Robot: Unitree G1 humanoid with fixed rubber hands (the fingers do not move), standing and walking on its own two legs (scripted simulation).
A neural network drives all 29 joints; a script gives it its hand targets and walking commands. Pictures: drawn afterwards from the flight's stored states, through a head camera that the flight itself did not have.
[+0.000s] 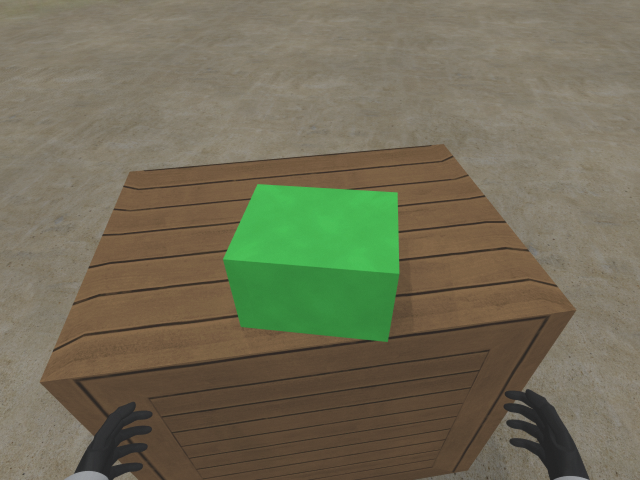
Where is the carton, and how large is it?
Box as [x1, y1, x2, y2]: [223, 184, 398, 341]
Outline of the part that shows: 257,184 223,258 240,325 246,327 387,341 398,278 397,192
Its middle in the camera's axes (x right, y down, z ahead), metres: +0.00 +0.02 +0.62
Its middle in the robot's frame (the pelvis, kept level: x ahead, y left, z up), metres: +0.45 +0.02 +0.05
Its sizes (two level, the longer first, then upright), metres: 0.231 0.181 0.150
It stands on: a pedestal, 0.74 m high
